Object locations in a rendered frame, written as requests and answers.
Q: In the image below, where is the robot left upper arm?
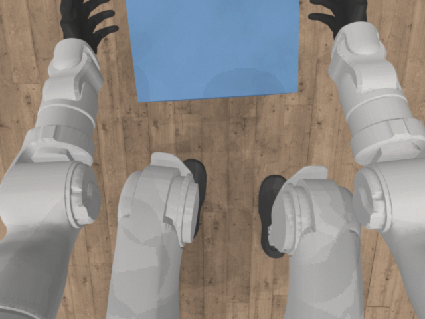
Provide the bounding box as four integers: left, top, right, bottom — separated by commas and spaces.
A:
0, 161, 102, 319

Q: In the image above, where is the carton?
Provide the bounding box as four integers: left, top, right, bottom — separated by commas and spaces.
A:
126, 0, 299, 102

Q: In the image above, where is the robot left hand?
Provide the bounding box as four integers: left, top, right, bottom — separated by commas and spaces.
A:
60, 0, 119, 54

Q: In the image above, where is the robot right upper arm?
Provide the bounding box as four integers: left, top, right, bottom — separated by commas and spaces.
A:
352, 158, 425, 319

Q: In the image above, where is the robot right thigh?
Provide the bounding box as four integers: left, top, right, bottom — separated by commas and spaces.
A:
274, 179, 364, 319

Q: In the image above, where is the robot right hand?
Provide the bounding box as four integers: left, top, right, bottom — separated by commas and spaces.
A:
308, 0, 367, 40

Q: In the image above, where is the right robot forearm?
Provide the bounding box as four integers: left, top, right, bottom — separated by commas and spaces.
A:
328, 21, 425, 166

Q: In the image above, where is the left robot forearm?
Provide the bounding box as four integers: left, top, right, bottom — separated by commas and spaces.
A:
0, 38, 104, 226

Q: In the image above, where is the robot left shin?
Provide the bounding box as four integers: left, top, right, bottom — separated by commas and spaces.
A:
118, 152, 195, 223

